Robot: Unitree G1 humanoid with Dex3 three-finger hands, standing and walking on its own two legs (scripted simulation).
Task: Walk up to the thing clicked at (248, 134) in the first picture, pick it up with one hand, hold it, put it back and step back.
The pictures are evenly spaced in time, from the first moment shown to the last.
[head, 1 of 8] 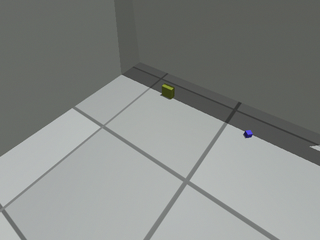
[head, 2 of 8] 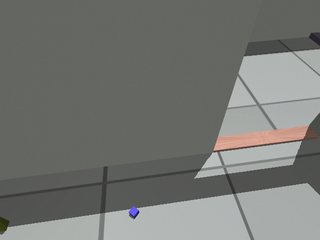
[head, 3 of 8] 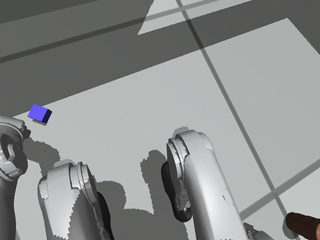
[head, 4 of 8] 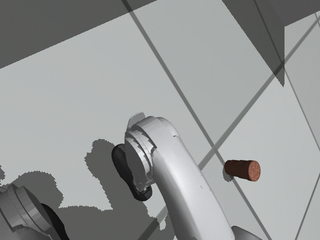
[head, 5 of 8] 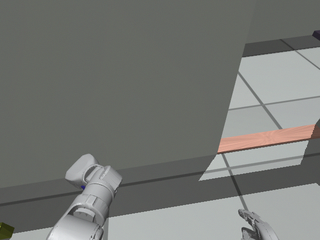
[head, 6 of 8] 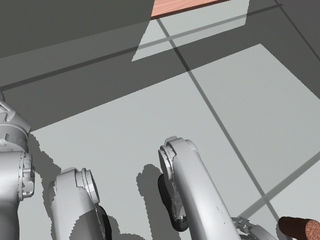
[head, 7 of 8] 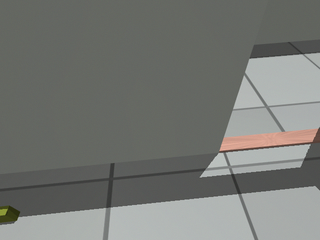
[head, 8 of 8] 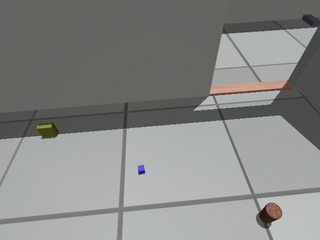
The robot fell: no
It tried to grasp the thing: yes
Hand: left
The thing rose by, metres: 0.66
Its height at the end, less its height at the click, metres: +0.00
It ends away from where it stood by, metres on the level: 0.38
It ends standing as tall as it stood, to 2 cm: yes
